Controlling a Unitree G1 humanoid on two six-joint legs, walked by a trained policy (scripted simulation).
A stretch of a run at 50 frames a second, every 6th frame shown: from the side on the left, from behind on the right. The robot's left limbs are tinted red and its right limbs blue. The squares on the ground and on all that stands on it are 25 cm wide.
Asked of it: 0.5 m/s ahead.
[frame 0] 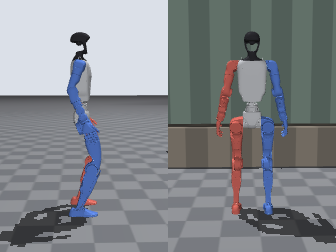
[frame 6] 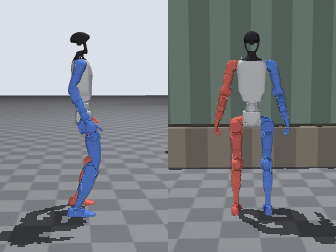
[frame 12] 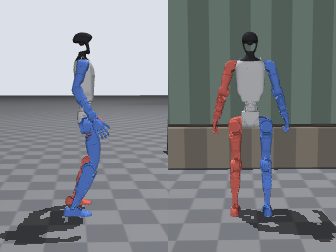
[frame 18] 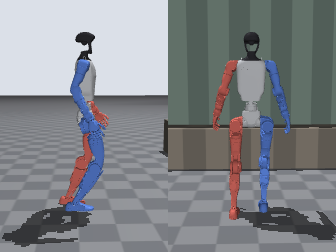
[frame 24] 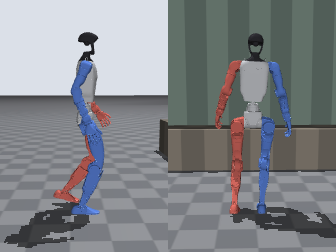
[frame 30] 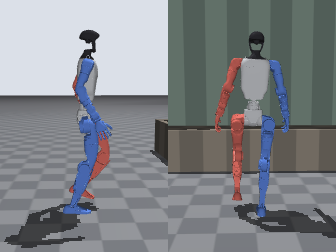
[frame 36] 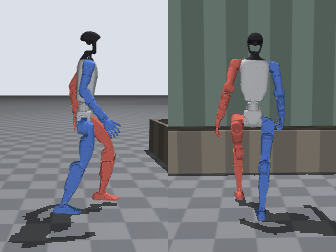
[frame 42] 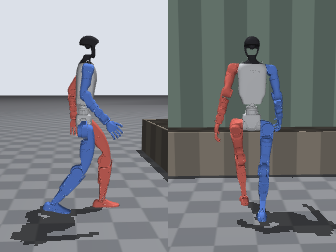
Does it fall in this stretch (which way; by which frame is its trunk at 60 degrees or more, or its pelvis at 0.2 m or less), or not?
no
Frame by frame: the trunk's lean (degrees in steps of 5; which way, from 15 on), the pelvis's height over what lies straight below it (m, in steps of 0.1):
0: 0, 0.8
6: 5, 0.8
12: 5, 0.8
18: 0, 0.8
24: 5, 0.8
30: 5, 0.8
36: 5, 0.8
42: 5, 0.7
